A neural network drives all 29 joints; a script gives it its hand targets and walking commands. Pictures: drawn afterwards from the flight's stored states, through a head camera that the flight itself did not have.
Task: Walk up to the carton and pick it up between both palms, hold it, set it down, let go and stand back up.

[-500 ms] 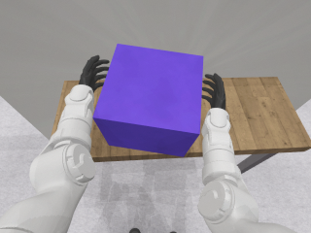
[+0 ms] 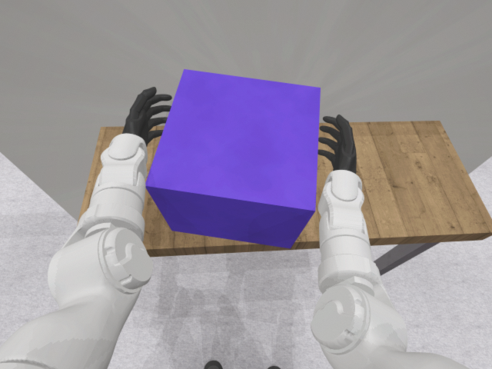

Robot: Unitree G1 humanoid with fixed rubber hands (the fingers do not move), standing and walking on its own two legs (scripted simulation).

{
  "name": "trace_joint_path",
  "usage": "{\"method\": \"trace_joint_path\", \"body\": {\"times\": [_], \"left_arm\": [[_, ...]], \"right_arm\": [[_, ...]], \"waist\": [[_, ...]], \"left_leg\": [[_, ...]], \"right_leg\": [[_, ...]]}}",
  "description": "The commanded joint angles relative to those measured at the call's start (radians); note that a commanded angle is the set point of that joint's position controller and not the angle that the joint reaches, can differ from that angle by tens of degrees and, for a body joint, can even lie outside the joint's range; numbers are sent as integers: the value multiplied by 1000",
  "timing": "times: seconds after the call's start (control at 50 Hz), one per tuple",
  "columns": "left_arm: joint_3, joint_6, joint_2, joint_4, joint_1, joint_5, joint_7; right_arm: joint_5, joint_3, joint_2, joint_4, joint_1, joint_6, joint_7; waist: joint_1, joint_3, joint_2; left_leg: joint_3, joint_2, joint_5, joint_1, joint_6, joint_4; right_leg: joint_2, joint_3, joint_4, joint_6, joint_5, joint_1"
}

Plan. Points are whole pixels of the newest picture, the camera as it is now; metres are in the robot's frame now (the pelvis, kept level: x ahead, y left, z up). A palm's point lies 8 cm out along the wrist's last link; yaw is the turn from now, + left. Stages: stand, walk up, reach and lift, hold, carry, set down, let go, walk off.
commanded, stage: set down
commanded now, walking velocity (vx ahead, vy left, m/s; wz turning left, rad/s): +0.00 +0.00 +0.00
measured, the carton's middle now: (240, 164) +0.47 -0.01 -0.02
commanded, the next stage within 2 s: none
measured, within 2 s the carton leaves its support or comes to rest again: rests again in 0.34 s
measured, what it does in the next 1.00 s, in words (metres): stands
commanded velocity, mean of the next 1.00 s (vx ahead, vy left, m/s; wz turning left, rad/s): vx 0.00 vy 0.00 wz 0.00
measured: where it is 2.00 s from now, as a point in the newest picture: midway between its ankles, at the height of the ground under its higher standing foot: outside the picture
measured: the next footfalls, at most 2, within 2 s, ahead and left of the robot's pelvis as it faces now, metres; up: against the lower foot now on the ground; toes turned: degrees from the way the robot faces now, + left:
none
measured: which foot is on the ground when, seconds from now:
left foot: down 0.00-1.00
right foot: down 0.00-1.00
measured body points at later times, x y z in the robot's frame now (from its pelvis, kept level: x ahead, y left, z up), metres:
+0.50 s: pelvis +0.00 +0.00 +0.00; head +0.09 +0.01 +0.44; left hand +0.49 +0.16 +0.07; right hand +0.42 -0.17 +0.06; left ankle +0.00 +0.09 -0.75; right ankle -0.03 -0.11 -0.75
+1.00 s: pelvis -0.01 +0.00 -0.03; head +0.11 +0.02 +0.41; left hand +0.51 +0.17 +0.05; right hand +0.44 -0.18 +0.03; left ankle +0.00 +0.09 -0.75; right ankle -0.03 -0.11 -0.74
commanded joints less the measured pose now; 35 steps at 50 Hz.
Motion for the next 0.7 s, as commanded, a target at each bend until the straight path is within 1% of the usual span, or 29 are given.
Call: {"method": "trace_joint_path", "body": {"times": [0.0,0.1,0.14,0.16,0.22,0.26,0.28,0.3,0.32,0.36,0.42,0.5,0.52,0.54,0.56,0.58,0.6,0.62,0.66,0.68], "left_arm": [[-129,-76,-387,5,-423,-13,-123],[-125,-78,-372,0,-419,-11,-123],[-115,-79,-366,7,-416,-4,-122],[-122,-80,-366,7,-413,-9,-121],[-115,-83,-350,16,-408,-9,-120],[-116,-86,-334,19,-406,-12,-117],[-119,-89,-322,21,-402,-18,-116],[-121,-92,-311,20,-407,-21,-114],[-116,-95,-296,21,-410,-21,-110],[-120,-101,-263,37,-398,-34,-102],[-132,-112,-195,59,-404,-60,-86],[-166,-141,-98,101,-427,-119,-55],[-189,-150,-73,106,-433,-145,-44],[-203,-160,-46,127,-447,-163,-33],[-225,-169,-11,137,-455,-189,-19],[-252,-178,20,162,-462,-223,-7],[-282,-190,57,177,-470,-255,7],[-312,-202,90,205,-477,-293,20],[-394,-225,164,251,-497,-380,47],[-445,-236,175,270,-513,-429,55]], "right_arm": [[-30,245,365,95,-347,-4,113],[-32,234,353,103,-334,-2,111],[-32,242,353,98,-333,-1,111],[-28,239,349,100,-331,-4,110],[-26,243,336,95,-324,-7,109],[-22,240,326,108,-313,-8,105],[-17,242,311,108,-311,-12,103],[-17,240,301,113,-309,-13,101],[-12,240,292,120,-314,-16,100],[-1,239,264,124,-303,-25,92],[24,253,209,143,-298,-34,75],[66,259,131,184,-311,-52,46],[83,262,99,202,-308,-57,35],[102,271,89,217,-316,-64,26],[125,274,48,228,-326,-72,16],[154,289,25,249,-329,-77,6],[188,307,-7,259,-336,-85,-5],[224,325,-45,294,-343,-91,-15],[310,361,-138,341,-358,-108,-42],[354,391,-159,358,-382,-113,-55]], "waist": [[-4,-502,84],[-11,-498,84],[-4,-497,82],[-9,-498,89],[-8,-494,82],[-14,-485,84],[-10,-496,89],[-17,-495,89],[-11,-496,90],[-17,-494,91],[-17,-506,81],[-18,-523,86],[-27,-535,89],[-24,-539,90],[-29,-566,105],[-31,-573,103],[-34,-602,113],[-38,-610,115],[-57,-642,134],[-60,-664,140]], "left_leg": [[2,59,399,393,-25,61],[-2,60,379,381,-23,60],[-3,59,380,380,-20,64],[-5,59,390,380,-23,68],[-7,58,380,379,-20,71],[-10,59,386,375,-18,73],[-10,60,391,377,-21,76],[-10,60,384,376,-23,77],[-13,61,395,375,-22,80],[-13,59,388,360,-24,86],[-13,56,352,336,-21,86],[-14,57,332,300,-22,99],[-17,58,327,295,-24,104],[-21,59,330,282,-23,110],[-25,59,338,281,-29,122],[-27,59,338,268,-29,129],[-32,60,343,265,-31,142],[-36,61,335,249,-32,149],[-50,67,348,233,-42,174],[-54,66,343,217,-46,190]], "right_leg": [[-13,-73,8,55,309,14],[-13,-74,9,54,298,5],[-14,-71,12,55,298,1],[-12,-76,12,54,302,-7],[-15,-72,13,53,292,-17],[-13,-74,15,54,288,-26],[-13,-73,17,52,294,-28],[-13,-74,16,52,283,-43],[-13,-72,17,52,285,-42],[-14,-72,17,48,288,-45],[-16,-63,21,45,283,-49],[-18,-58,31,37,270,-75],[-19,-58,33,33,263,-92],[-21,-54,37,33,263,-105],[-18,-57,43,30,271,-120],[-17,-56,51,29,278,-133],[-20,-53,57,25,287,-143],[-19,-51,66,23,284,-158],[-20,-48,82,12,293,-192],[-21,-46,92,9,302,-207]]}}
